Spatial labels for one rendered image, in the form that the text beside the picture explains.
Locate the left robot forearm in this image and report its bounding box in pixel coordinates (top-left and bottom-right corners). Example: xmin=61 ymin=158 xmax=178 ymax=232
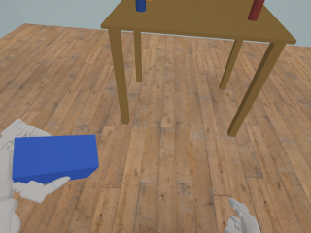
xmin=0 ymin=198 xmax=21 ymax=233

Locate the left robot hand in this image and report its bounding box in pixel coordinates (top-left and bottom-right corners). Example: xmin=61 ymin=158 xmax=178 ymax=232
xmin=0 ymin=119 xmax=71 ymax=204

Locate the right robot hand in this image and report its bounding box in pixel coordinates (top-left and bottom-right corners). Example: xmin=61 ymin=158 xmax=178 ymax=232
xmin=225 ymin=198 xmax=261 ymax=233

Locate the table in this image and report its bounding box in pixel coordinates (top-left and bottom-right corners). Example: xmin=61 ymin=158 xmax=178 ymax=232
xmin=100 ymin=0 xmax=296 ymax=137

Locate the sponge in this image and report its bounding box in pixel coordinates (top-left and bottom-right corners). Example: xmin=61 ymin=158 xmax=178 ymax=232
xmin=12 ymin=134 xmax=99 ymax=184

